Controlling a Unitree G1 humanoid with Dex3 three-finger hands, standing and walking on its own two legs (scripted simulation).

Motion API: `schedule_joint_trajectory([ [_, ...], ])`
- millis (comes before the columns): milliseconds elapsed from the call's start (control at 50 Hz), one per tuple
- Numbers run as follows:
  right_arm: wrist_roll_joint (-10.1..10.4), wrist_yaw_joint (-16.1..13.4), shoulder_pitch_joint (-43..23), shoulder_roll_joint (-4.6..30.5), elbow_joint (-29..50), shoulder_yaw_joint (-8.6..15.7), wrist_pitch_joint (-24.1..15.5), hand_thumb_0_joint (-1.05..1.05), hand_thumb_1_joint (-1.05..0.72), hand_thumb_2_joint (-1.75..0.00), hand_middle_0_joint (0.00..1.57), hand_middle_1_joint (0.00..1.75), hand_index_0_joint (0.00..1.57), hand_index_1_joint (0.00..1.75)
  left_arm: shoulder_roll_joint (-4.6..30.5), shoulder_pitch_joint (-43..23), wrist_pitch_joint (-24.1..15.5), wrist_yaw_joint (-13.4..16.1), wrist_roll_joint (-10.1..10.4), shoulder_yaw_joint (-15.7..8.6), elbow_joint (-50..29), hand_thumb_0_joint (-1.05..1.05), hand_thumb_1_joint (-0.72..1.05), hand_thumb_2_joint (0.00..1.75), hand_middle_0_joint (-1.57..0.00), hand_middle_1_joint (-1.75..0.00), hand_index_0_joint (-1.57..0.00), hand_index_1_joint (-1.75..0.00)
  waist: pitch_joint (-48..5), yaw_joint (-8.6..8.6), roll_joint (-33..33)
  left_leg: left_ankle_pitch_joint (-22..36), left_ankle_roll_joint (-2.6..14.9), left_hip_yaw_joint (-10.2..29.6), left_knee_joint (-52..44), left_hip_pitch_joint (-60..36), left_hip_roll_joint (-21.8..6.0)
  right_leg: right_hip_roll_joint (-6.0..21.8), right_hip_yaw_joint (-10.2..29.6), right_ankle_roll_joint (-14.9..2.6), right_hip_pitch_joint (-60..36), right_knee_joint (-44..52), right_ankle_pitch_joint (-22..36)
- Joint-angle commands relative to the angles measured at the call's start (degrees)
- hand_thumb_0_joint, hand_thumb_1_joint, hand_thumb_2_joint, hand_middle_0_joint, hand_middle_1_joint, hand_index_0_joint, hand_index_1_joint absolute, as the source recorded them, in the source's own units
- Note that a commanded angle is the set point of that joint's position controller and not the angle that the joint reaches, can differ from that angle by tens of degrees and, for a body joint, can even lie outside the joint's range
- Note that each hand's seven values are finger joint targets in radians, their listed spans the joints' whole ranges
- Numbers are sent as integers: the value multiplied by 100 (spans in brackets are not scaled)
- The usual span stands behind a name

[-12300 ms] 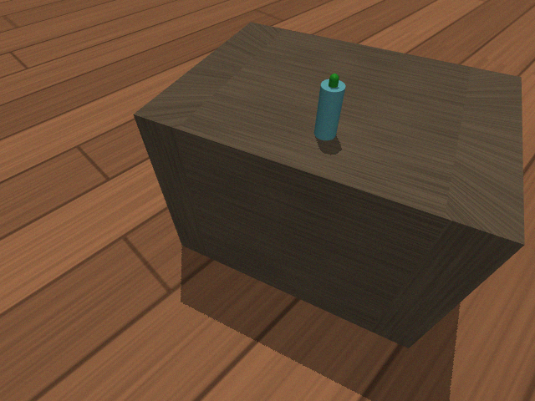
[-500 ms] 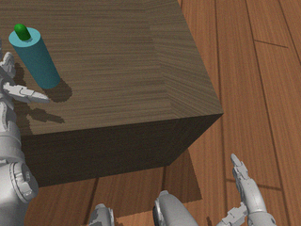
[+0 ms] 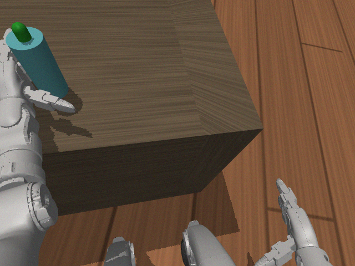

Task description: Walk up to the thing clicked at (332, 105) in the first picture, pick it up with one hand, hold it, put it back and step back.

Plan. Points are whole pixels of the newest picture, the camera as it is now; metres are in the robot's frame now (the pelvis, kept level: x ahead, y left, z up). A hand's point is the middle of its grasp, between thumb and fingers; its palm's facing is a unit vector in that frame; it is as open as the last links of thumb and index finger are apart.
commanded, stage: close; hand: left
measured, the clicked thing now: (39, 62) +0.54 +0.21 +0.10
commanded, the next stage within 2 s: settle in 0.88 s
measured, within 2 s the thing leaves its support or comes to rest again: leaves its support in 1.22 s
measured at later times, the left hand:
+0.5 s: hand (48, 74) +0.53 +0.20 +0.07, palm faces +0.12 -0.99 +0.02, open 14.4 cm
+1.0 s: hand (48, 77) +0.52 +0.20 +0.07, palm faces +0.10 -0.99 +0.00, open 8.5 cm
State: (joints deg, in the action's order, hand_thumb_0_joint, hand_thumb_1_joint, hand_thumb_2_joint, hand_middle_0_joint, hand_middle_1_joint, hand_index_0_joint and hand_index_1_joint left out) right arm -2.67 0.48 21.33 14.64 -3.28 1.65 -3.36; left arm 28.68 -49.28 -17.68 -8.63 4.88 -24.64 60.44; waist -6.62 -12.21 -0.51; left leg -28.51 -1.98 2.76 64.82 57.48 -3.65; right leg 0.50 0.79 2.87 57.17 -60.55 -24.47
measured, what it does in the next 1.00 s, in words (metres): stands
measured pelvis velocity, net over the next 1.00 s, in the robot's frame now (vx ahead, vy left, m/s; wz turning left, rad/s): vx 0.01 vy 0.00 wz -0.01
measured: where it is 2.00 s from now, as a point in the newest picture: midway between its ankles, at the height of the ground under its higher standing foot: outside the picture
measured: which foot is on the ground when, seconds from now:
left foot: down 0.00-1.00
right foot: down 0.00-1.00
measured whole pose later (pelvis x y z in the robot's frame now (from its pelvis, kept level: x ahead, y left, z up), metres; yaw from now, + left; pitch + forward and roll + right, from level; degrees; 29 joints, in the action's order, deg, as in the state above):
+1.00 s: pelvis +0.01 +0.00 +0.00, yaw +0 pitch +23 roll -3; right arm -2.4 1.5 21.5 14.4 -1.0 1.4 -0.1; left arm 29.4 -49.1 -17.6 -7.6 3.9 -23.3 61.5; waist -7.9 -12.2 0.0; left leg -29.2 -1.8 2.7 65.2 58.6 -3.8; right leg 0.4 0.9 3.0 58.2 -60.5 -24.9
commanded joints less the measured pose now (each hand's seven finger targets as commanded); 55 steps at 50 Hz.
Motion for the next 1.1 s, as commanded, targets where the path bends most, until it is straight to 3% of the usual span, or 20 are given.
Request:
schedule_joint_trajectory([
  [0, 18, -112, -5, 930, 1103, 682, -251, 0, 53, -6, 5, 5, 5, 5, 1636, -2485, -369, 171, -30, -248, -1047, 0, -61, 0, -9, 0, -8, 0, -2903, 65, 944, 1598, 175, -147, -854, -1740, 179, -136, -231, -347, -1494, 630, 1371],
  [60, 34, -89, 162, 761, 963, 564, -204, 0, 53, -6, 5, 5, 5, 5, 1465, -2446, -362, 144, -15, -194, -955, 0, -61, 0, -9, 0, -8, 0, -2796, 11, 725, 1513, 211, -189, -843, -1606, 188, -143, -211, -311, -1503, 644, 1414],
  [80, 41, -96, 174, 875, 978, 657, -192, 0, 53, -5, 5, 5, 5, 5, 1542, -2316, -346, 124, -10, -263, -769, 0, -61, 0, -17, -8, -16, -7, -2759, -42, 676, 1632, 211, -161, -829, -1549, 173, -150, -235, -321, -1452, 609, 1482],
  [160, 50, -49, 123, 657, 1150, 365, -178, 0, 53, -5, 5, 5, 5, 5, 1453, -2615, -396, 11, -2, -207, -622, 0, -56, 7, -37, -21, -39, -20, -2807, -117, 559, 1819, 244, -194, -723, -1433, 191, -133, -180, -297, -1514, 549, 1740],
  [240, 32, -92, 270, 1006, 1171, 707, -183, 0, 53, -5, 5, 5, 5, 5, 1770, -2830, -468, -24, -59, -195, -813, 0, -52, 11, -49, -30, -51, -28, -3179, -153, 944, 2089, 203, -194, -629, -1876, 191, -129, -168, -316, -1374, 502, 1878],
  [300, 28, -66, 314, 1003, 1197, 660, -138, 0, 52, -5, 5, 5, 5, 5, 1992, -2783, -469, -29, -81, -301, -907, 0, -54, 13, -54, -34, -56, -32, -3406, -80, 1244, 2452, 167, -158, -539, -2067, 186, -134, -179, -335, -1396, 444, 2082],
  [360, 31, -32, 201, 855, 1369, 524, -121, 0, 53, -5, 5, 5, 5, 5, 1653, -2609, -482, -17, -31, -245, -791, 0, -44, 18, -61, -40, -63, -38, -3168, -79, 1103, 2333, 146, -138, -588, -1844, 171, -152, -224, -361, -1350, 425, 1936],
  [420, 35, -9, 169, 788, 1391, 452, -99, 0, 52, -5, 5, 5, 5, 5, 1847, -2787, -507, -15, -12, -310, -1185, 0, -37, 26, -71, -50, -73, -48, -3559, -1, 1231, 2631, 146, -133, -559, -2088, 155, -155, -236, -354, -1513, 401, 2133],
  [480, 18, -15, 211, 762, 1238, 457, -58, 0, 52, -5, 5, 5, 5, 5, 1575, -2819, -440, -5, -38, -86, -1230, 0, -30, 36, -80, -60, -82, -58, -3510, -39, 1469, 2810, 108, -124, -586, -2279, 130, -163, -254, -372, -1367, 396, 2153],
  [600, 31, -25, 173, 1006, 1294, 715, 13, 0, 53, -4, 5, 5, 5, 5, 1555, -2317, -307, 143, -74, -251, -674, 0, -12, 51, -95, -75, -97, -73, -2893, -129, 918, 2341, 186, -131, -641, -1836, 120, -183, -254, -344, -1284, 485, 1946],
  [640, 38, 19, 195, 848, 1218, 567, 17, 0, 53, -4, 5, 5, 5, 5, 1408, -2244, -337, 129, -80, -174, -413, 0, -8, 54, -100, -80, -102, -77, -2509, -166, 715, 2006, 216, -143, -647, -1490, 139, -187, -245, -318, -1174, 522, 1757],
  [660, 28, 25, 211, 933, 1261, 617, 21, 0, 53, -4, 5, 5, 5, 5, 1698, -2246, -391, 168, -83, -397, -506, 0, -5, 58, -103, -83, -105, -81, -2514, -143, 625, 1802, 240, -150, -661, -1322, 158, -175, -227, -316, -1240, 525, 1616],
  [700, 36, 39, 189, 940, 1537, 629, 20, 0, 53, -4, 5, 5, 5, 5, 1883, -2399, -467, 146, -95, -446, -819, 0, 2, 65, -110, -91, -112, -88, -2941, -104, 758, 1789, 231, -174, -699, -1455, 184, -155, -207, -311, -1521, 523, 1649],
  [800, 58, 0, 251, 819, 1418, 543, -2, 0, 52, -5, 5, 5, 5, 5, 1557, -2738, -475, -26, -43, -78, -1122, 0, 21, 83, -129, -110, -131, -108, -3465, -52, 1183, 2181, 164, -183, -680, -2048, 182, -167, -215, -321, -1554, 489, 1875],
  [900, 40, -6, 82, 800, 1288, 552, -21, 0, 54, -5, 5, 5, 5, 5, 983, -2674, -382, 1, 43, 221, -1219, 0, 34, 109, -140, -128, -140, -128, -3230, -27, 1424, 2522, 81, -97, -684, -2309, 99, -187, -290, -391, -1057, 442, 1800],
  [940, 31, -23, 176, 913, 1171, 619, 14, 0, 54, -5, 5, 5, 5, 5, 1353, -2533, -371, 73, -19, 12, -1253, 0, 41, 115, -142, -132, -142, -132, -3261, 47, 1448, 2543, 78, -84, -718, -2349, 86, -188, -307, -393, -1138, 462, 1808],
  [960, 44, -4, 120, 799, 1247, 552, 10, 0, 54, -5, 5, 5, 5, 5, 1154, -2434, -378, 83, -15, 139, -1180, 0, 41, 117, -144, -135, -145, -135, -3127, 9, 1246, 2386, 110, -104, -721, -2134, 112, -180, -298, -379, -1255, 475, 1804],
  [1000, 65, -17, 204, 905, 1196, 659, 54, 0, 56, -5, 5, 5, 5, 5, 1554, -2405, -399, 164, 26, -184, -1374, 0, 56, 128, -134, -138, -135, -138, -3271, 85, 1117, 2259, 160, -165, -737, -2043, 152, -165, -252, -327, -1631, 523, 1935],
  [1020, 56, -9, 222, 797, 1237, 575, 44, 0, 56, -5, 5, 5, 5, 5, 1233, -2582, -399, 165, 45, 37, -1482, 0, 53, 128, -135, -139, -137, -139, -3226, -30, 1013, 2272, 171, -170, -725, -2042, 144, -166, -247, -328, -1581, 530, 1955],
  [1080, 68, -30, 279, 808, 1197, 595, 88, 0, 55, -5, 5, 5, 5, 5, 1526, -2750, -396, 278, -14, -70, -1787, 0, 47, 131, -136, -142, -137, -143, -3266, 21, 1077, 2367, 160, -152, -802, -2180, 139, -165, -250, -325, -1647, 565, 1982],
])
